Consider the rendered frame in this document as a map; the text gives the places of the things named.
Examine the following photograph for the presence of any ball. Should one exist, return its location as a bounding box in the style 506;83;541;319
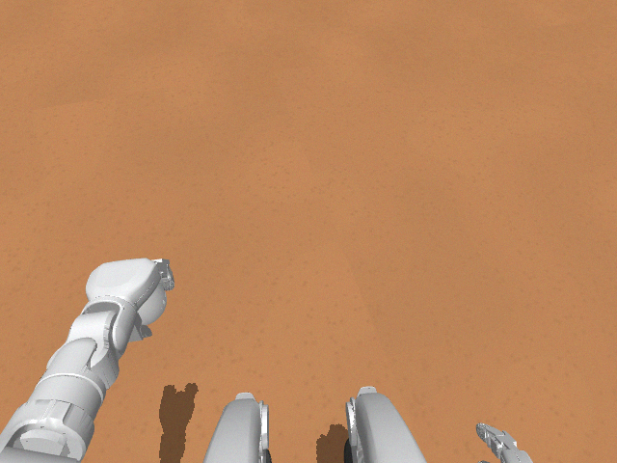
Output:
137;284;167;325

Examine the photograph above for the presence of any left robot hand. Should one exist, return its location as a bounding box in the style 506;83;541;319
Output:
86;258;174;342

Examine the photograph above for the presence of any right robot hand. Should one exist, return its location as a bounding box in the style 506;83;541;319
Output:
476;423;533;463

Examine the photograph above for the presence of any left robot arm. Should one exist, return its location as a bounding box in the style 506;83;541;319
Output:
0;296;137;463

